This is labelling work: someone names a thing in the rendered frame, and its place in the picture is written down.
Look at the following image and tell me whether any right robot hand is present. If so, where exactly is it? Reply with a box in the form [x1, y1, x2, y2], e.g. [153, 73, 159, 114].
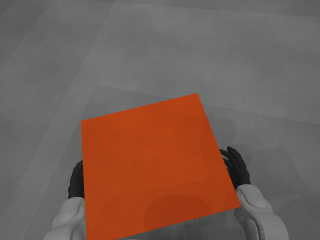
[219, 146, 251, 190]

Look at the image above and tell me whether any left robot hand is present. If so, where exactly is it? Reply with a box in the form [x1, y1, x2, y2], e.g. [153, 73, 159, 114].
[68, 160, 85, 199]

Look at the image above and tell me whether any carton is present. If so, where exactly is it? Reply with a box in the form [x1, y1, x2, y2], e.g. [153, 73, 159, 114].
[81, 93, 241, 240]

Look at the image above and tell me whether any right robot forearm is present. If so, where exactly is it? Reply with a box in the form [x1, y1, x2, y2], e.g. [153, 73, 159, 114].
[234, 184, 289, 240]

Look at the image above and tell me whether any left robot forearm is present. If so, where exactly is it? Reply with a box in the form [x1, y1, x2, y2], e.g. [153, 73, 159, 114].
[43, 197, 87, 240]

